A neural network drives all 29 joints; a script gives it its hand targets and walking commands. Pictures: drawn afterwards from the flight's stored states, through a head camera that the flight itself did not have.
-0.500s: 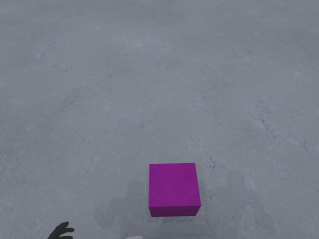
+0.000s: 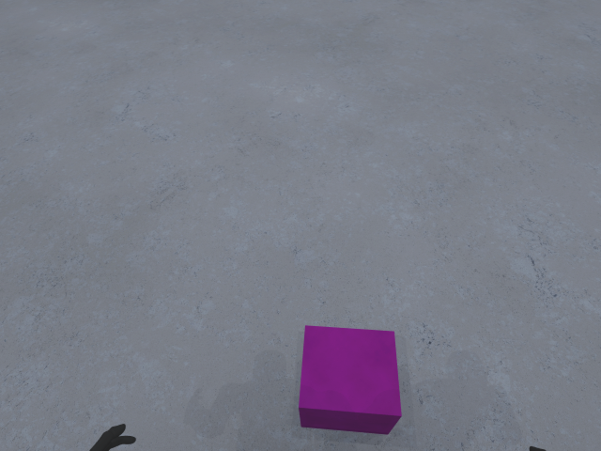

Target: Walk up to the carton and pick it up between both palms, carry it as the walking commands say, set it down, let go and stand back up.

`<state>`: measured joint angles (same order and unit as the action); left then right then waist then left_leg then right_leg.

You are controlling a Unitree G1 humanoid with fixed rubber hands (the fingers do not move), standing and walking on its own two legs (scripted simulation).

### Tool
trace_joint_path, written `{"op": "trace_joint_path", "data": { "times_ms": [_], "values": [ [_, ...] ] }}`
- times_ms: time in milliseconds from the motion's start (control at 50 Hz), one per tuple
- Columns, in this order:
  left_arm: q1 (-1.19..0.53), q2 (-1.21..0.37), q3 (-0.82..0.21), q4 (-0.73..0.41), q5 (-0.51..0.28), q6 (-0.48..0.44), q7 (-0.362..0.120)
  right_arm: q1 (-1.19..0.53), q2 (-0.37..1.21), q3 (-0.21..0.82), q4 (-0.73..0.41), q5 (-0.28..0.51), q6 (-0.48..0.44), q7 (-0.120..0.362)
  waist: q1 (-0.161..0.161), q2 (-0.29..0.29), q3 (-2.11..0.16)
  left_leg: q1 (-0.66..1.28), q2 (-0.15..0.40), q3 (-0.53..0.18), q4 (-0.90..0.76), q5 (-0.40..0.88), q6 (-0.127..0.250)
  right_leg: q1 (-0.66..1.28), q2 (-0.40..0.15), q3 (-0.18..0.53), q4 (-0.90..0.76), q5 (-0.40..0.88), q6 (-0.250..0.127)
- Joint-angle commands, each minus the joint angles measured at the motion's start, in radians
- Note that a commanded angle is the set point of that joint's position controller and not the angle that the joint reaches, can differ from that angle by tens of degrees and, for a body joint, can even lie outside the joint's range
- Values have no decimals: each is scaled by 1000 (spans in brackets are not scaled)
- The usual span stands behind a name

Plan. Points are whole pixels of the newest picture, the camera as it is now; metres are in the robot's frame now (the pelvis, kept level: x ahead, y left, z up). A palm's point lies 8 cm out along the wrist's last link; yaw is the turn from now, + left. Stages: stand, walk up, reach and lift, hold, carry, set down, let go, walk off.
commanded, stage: walk up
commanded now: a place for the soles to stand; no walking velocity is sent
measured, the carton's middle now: (346, 380) +0.43 -0.08 -0.66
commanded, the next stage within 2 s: reach and lift in 1.82 s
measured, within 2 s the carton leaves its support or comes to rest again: neither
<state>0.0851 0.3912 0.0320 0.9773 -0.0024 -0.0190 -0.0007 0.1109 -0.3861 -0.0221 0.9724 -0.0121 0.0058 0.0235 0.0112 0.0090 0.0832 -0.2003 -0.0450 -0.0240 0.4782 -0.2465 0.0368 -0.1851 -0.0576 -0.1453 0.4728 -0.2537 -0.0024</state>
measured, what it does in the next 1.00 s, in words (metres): stands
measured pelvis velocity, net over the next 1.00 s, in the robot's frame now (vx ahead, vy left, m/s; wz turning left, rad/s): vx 0.01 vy -0.02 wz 0.04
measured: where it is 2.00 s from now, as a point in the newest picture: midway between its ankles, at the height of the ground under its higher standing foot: outside the picture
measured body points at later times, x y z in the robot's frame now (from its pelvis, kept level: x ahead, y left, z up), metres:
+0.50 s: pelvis +0.00 +0.01 +0.00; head +0.02 +0.01 +0.45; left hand +0.09 +0.33 -0.12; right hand +0.13 -0.30 -0.11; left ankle +0.01 +0.10 -0.74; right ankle +0.00 -0.12 -0.74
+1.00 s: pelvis +0.01 -0.02 +0.00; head +0.03 -0.02 +0.45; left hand +0.09 +0.29 -0.12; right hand +0.12 -0.34 -0.11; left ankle +0.01 +0.10 -0.74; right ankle +0.00 -0.11 -0.74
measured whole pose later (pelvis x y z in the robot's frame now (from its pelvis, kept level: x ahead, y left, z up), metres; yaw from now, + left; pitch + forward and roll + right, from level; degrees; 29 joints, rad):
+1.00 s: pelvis +0.01 -0.02 +0.00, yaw +3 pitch -2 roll +0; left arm 0.13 0.37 0.05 0.99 0.01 0.02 -0.03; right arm 0.14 -0.40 -0.01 1.00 -0.01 -0.03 -0.02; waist 0.00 -0.01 0.06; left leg -0.19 -0.03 -0.08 0.46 -0.24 0.00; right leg -0.16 0.00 -0.11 0.45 -0.27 -0.04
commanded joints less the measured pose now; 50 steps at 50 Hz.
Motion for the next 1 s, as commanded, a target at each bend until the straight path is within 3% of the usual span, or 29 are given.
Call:
{"op": "trace_joint_path", "data": {
  "times_ms": [0, 60, 80, 140, 180, 280, 300, 320, 440, 520, 560, 580, 600, 640, 660, 680, 720, 740, 780, 820, 840, 860, 900, 940, 980],
  "values": [
    [-46, 187, 41, -57, -7, -13, 10, -29, -213, -46, -39, -5, -14, -10, 3, 15, -116, -6, 154, -173, -93, 284, 57, 65, -83, 106, -44, 77, -45],
    [-28, 199, 41, -52, -10, -11, 8, -53, -216, -44, -47, -2, -14, -11, 9, 24, -139, -2, 166, -182, -95, 308, 58, 93, -66, 109, -40, 109, -41],
    [-37, 197, 40, -48, -8, -12, 10, -56, -206, -40, -50, -1, -15, -12, 10, 52, -136, -25, 162, -185, -106, 302, 58, 108, -71, 115, -49, 125, -38],
    [-41, 194, 41, -43, -2, -12, 9, -59, -209, -42, -49, 0, -15, -12, -3, 67, -114, -33, 172, -205, -143, 296, 35, 97, -56, 101, -37, 80, -41],
    [-26, 183, 34, -40, -4, -12, 7, -73, -212, -45, -55, -2, -16, -13, 10, 79, -139, 18, 159, -178, -120, 306, 52, 87, -59, 100, -60, 105, -28],
    [-14, 205, 46, -33, 3, -17, 11, -65, -202, -49, -52, -5, -9, -12, 2, 27, -139, -12, 141, -164, -93, 272, 42, 119, -101, 122, -72, 153, -48],
    [-8, 205, 43, -30, 4, -18, 11, -70, -202, -50, -54, -4, -8, -12, 5, 44, -149, -8, 136, -164, -101, 271, 42, 120, -99, 118, -73, 142, -46],
    [-8, 202, 40, -30, 3, -18, 12, -67, -199, -46, -53, -3, -9, -11, 2, 12, -150, -3, 138, -165, -96, 269, 42, 121, -94, 118, -78, 134, -45],
    [-25, 215, 52, -37, 10, -18, 9, -55, -196, -51, -61, 2, -3, -3, -8, -42, -130, -12, 112, -155, -65, 206, 43, 85, -125, 146, -110, 84, -68],
    [-24, 212, 53, -48, 10, -16, 10, -49, -196, -49, -50, -5, -2, -2, -10, -27, -102, -25, 106, -145, -67, 162, 39, 65, -129, 140, -112, 34, -70],
    [-31, 205, 50, -52, 10, -16, 10, -43, -191, -50, -50, -9, -2, -1, -13, 0, -89, -44, 115, -161, -77, 177, 48, 58, -114, 135, -87, 35, -65],
    [-37, 187, 57, -56, 22, 5, -5, 7, -208, -49, -34, 2, -30, -23, -18, -65, -105, -36, 158, -216, -121, 136, 49, 66, -64, 99, -50, -19, -60],
    [-37, 175, 62, -68, 25, 15, -11, 16, -239, -48, -30, -3, -41, -31, -19, -26, -104, -26, 198, -296, -143, 91, 77, 36, -40, 100, 0, -41, -49],
    [-22, 177, 61, -63, 17, 24, -18, 23, -258, -49, -33, -3, -47, -43, -9, 2, -80, -25, 229, -377, -172, 61, 105, -1, -13, 122, 25, -80, -41],
    [-17, 168, 60, -69, 18, 23, -19, 18, -262, -48, -31, -2, -52, -46, -4, 38, -79, -41, 236, -372, -166, 83, 108, 8, -12, 129, 18, -84, -44],
    [0, 169, 59, -61, 15, 23, -22, -5, -253, -45, -36, -5, -54, -47, 10, 37, -78, -56, 225, -342, -159, 119, 101, 32, -21, 144, -10, -57, -45],
    [41, 177, 57, -61, 9, 18, -20, -38, -234, -44, -44, -4, -59, -48, 33, 84, -116, -77, 177, -228, -120, 208, 51, 123, -62, 164, -55, 55, -51],
    [40, 197, 61, -51, 13, 16, -21, -40, -216, -42, -51, -1, -60, -47, 19, 81, -108, -77, 141, -180, -105, 203, 25, 117, -78, 180, -76, 93, -55],
    [11, 214, 67, -58, 9, 16, -16, -12, -203, -34, -43, 3, -59, -49, 5, 45, -120, -87, 125, -172, -99, 175, 14, 140, -97, 204, -85, 85, -75],
    [-19, 208, 64, -61, 13, 13, -14, 9, -219, -30, -35, 5, -60, -52, -16, 16, -107, -65, 119, -156, -80, 197, 10, 126, -97, 204, -97, 115, -68],
    [-23, 207, 65, -69, 17, 12, -15, 8, -196, -27, -39, 9, -61, -51, -18, -35, -142, -12, 111, -132, -57, 216, 10, 105, -107, 204, -104, 119, -74],
    [-26, 198, 64, -64, 17, 11, -15, 18, -203, -28, -34, 8, -61, -53, -23, -8, -117, -24, 107, -134, -52, 231, 12, 103, -103, 205, -106, 129, -77],
    [-17, 194, 60, -67, 15, 13, -16, 21, -205, -30, -27, 6, -59, -54, -18, -53, -130, 25, 107, -112, -41, 242, 5, 75, -105, 191, -117, 126, -70],
    [-16, 193, 63, -67, 14, 14, -15, 23, -210, -26, -19, 6, -55, -58, -14, -49, -136, 17, 102, -104, -31, 243, 5, 93, -105, 179, -124, 106, -74],
    [0, 190, 60, -70, 12, 15, -11, 28, -204, -22, -19, 5, -52, -62, -11, -53, -118, 6, 97, -96, -13, 264, 8, 100, -113, 199, -127, 176, -82]
  ]
}}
